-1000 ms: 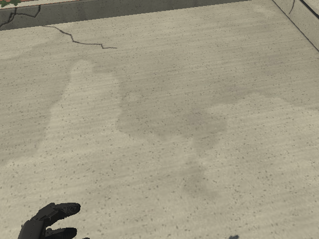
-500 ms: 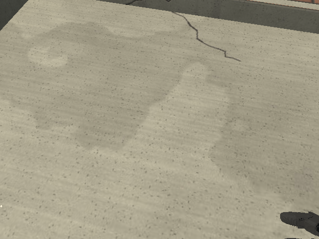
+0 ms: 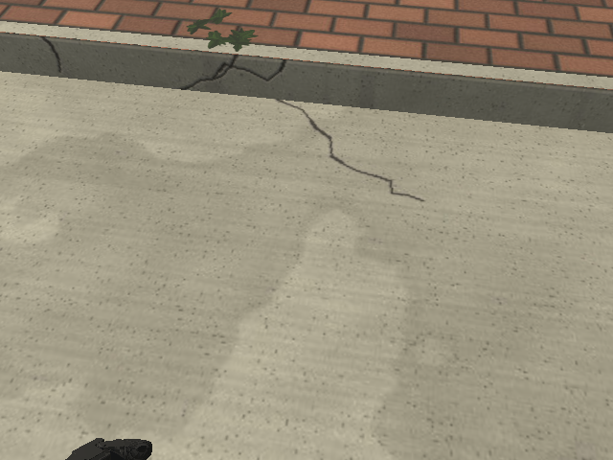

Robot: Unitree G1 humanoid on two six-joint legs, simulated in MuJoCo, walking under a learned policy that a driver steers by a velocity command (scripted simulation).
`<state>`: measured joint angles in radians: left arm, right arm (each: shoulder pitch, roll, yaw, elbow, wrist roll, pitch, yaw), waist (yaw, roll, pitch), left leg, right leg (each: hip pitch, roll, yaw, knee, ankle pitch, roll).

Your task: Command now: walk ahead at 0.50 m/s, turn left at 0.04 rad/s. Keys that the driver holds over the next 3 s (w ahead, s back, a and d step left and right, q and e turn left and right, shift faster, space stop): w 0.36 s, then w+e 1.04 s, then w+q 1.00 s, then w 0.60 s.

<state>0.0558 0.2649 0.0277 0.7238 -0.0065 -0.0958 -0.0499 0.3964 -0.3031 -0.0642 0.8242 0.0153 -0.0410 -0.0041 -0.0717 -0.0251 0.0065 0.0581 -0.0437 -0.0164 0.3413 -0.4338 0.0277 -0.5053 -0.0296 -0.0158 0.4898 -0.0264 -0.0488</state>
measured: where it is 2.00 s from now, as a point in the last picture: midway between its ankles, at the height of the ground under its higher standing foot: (389, 235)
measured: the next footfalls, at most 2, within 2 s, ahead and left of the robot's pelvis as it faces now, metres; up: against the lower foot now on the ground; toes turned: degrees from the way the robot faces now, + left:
left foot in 0.52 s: +0.47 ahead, +0.13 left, +0.00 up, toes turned -3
right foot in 1.06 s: +0.69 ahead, -0.18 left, +0.00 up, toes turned -24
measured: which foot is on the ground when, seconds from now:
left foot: down 0.00-0.02, up 0.04-0.50, down 0.52-1.00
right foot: down 0.00-0.54, up 0.56-1.00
